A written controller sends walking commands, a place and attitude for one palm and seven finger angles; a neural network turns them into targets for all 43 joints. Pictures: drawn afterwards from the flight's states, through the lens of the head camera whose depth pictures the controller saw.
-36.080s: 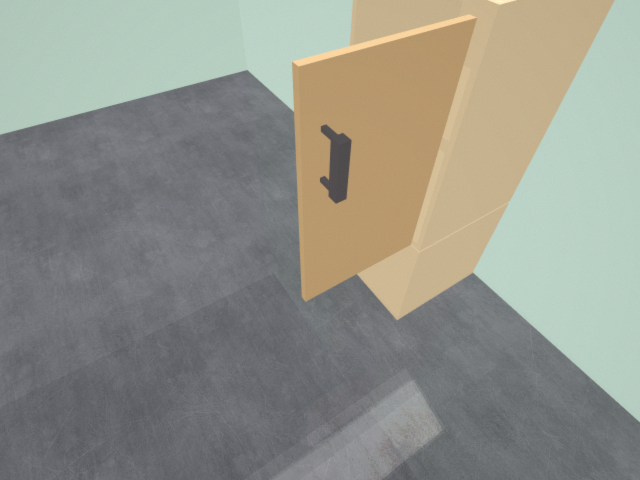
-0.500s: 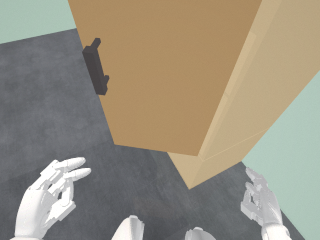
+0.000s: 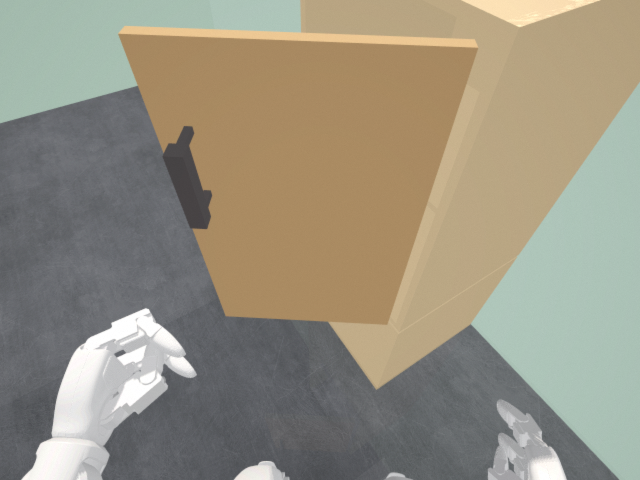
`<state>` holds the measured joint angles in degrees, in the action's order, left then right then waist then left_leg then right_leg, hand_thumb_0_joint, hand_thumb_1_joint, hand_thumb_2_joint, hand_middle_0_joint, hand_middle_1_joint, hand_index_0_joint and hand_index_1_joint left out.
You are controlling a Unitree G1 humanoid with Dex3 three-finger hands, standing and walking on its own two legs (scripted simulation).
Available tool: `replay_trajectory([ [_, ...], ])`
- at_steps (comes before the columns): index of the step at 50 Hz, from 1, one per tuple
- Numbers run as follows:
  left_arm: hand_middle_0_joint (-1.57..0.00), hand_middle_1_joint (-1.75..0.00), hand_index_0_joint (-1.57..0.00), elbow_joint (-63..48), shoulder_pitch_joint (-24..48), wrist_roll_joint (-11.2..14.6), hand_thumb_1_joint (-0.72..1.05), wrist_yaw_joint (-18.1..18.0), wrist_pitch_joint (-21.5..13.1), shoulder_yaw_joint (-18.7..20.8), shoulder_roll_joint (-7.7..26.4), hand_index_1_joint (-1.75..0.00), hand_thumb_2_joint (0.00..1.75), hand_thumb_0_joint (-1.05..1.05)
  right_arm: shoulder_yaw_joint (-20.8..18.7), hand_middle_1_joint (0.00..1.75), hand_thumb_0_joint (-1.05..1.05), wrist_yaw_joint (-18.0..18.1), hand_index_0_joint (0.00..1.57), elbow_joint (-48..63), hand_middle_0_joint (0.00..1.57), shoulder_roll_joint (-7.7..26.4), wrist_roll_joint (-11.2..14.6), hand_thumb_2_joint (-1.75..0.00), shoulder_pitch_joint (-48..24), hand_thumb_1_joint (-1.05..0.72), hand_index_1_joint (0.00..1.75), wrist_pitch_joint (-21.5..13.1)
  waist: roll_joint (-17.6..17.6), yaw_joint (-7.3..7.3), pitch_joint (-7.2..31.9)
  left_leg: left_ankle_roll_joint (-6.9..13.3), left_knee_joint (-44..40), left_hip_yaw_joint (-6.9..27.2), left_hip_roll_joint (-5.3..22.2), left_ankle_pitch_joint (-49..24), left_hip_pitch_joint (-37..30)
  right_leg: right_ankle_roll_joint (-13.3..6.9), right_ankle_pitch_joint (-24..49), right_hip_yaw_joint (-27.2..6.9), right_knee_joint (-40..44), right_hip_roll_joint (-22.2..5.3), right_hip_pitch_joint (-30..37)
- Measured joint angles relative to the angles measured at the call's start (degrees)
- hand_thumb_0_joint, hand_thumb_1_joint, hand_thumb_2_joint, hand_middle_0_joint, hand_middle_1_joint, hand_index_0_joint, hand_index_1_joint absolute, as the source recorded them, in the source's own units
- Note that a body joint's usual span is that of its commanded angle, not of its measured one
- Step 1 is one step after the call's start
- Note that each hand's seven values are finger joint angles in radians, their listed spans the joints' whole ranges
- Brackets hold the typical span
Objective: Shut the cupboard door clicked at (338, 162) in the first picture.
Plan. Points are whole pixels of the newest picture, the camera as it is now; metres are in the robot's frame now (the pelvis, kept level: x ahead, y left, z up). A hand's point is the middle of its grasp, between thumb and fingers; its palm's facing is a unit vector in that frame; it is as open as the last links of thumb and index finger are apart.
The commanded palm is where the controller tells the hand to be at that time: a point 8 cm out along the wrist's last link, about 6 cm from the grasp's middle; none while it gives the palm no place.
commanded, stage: raise the hand and make a fist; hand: left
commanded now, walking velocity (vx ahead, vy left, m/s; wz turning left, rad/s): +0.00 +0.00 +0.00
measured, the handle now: (193, 178) +0.44 +0.19 +0.14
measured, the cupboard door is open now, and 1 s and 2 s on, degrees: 54 54 54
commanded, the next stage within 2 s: bring the fist close to the handle in 0.88 s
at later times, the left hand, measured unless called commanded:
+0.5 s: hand (131, 319) +0.24 +0.20 +0.13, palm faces +0.04 -1.00 -0.07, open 3.1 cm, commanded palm +0.21 +0.25 +0.14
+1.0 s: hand (152, 320) +0.24 +0.18 +0.14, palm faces +0.04 -1.00 -0.08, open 3.1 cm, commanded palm +0.22 +0.23 +0.14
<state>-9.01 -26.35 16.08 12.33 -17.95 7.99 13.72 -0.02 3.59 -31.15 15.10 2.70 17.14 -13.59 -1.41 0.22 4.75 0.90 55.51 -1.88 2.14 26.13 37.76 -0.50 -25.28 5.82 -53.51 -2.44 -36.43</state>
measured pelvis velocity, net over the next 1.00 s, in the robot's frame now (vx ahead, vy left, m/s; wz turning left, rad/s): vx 0.02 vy -0.01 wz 0.00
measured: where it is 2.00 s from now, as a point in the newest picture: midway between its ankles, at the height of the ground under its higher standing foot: outside the picture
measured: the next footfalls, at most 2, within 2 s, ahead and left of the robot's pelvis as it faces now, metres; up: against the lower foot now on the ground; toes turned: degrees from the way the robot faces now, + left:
none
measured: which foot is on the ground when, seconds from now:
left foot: down 0.00-1.00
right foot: down 0.00-1.00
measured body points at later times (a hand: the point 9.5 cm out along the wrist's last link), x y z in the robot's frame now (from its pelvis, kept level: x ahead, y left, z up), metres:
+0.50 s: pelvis +0.02 +0.01 +0.03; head +0.02 +0.00 +0.48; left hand +0.24 +0.26 +0.14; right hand +0.20 -0.21 -0.04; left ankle +0.02 +0.11 -0.68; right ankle +0.02 -0.12 -0.68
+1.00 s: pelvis +0.02 -0.01 +0.03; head +0.02 -0.02 +0.48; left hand +0.24 +0.24 +0.14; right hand +0.19 -0.24 -0.04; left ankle +0.02 +0.11 -0.68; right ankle +0.02 -0.12 -0.68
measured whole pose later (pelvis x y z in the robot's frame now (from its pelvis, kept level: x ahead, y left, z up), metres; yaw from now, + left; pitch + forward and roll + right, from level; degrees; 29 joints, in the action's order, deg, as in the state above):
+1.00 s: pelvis +0.02 -0.01 +0.03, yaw +0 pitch +2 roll +0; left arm -7.9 -18.2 15.4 11.7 -7.9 11.0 14.5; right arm 2.5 3.0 -33.9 14.5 2.7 14.8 -15.6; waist -2.3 0.9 3.2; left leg 0.1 41.3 -2.1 1.9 21.2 22.3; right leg -0.8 -20.9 5.9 -40.3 -1.7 -21.5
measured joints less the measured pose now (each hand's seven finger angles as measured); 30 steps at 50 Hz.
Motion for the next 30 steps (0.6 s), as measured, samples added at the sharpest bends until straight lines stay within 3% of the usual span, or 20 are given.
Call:
replay_trajectory([
  [6, -1.09, -1.27, -1.09, -1.46, 1.46, -0.53, 0.90, -1.43, 2.35, 0.17, 0.33, -1.27, 0.90, 0.02, 1.06, 0.30, 0.01, -0.43, 0.20, 1.32, 0.20, -0.84, 0.10, -0.90, -1.86, -0.91, 0.30, -0.48, 0.09, 0.35, 0.19, 0.31, -2.64, -0.12, -0.29, -0.62, -3.38, 0.43, 0.88, -0.04, 3.00, -0.08, 3.56],
  [15, -1.24, -1.43, -1.24, -1.46, 4.38, -0.60, 0.90, -0.77, 7.25, 1.11, 0.89, -1.43, 0.90, 0.02, 3.42, 0.30, 0.01, -0.96, 0.20, 1.51, 0.20, -2.01, 0.09, -0.90, -3.16, -0.90, 0.30, -0.74, -0.46, 1.17, -0.01, 0.48, -6.57, 0.09, -0.58, -1.73, -8.14, 0.79, 2.21, 0.28, 7.49, -0.06, 8.71],
  [30, -1.30, -1.50, -1.30, -0.05, 9.28, 0.12, 0.90, 0.31, 12.21, 3.68, 1.54, -1.50, 0.90, 0.02, 3.23, 0.30, 0.01, -0.72, 0.21, -2.00, 0.20, -0.87, 0.34, -0.90, -1.78, -0.90, 0.30, -1.07, -0.88, 0.85, -0.83, 0.23, -13.01, -0.40, -0.83, -4.13, -14.39, 0.73, 4.35, -0.07, 13.24, 0.10, 14.46],
])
